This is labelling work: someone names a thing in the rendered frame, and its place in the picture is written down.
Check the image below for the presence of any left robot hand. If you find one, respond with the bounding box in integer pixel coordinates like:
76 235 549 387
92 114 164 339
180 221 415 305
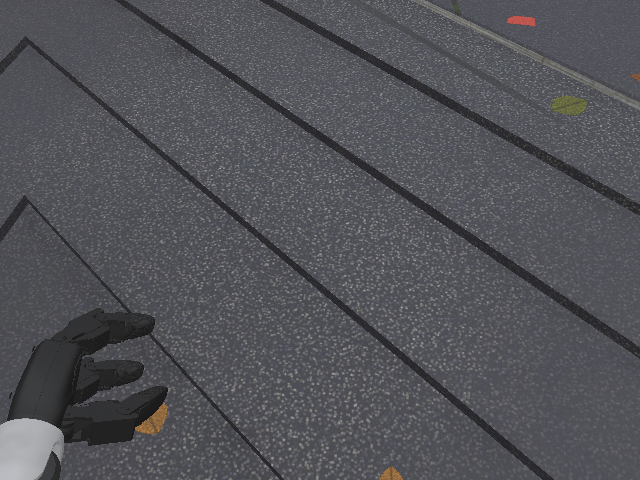
7 308 168 446

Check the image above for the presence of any left robot forearm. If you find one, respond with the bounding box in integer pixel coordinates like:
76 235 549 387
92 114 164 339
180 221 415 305
0 418 64 480

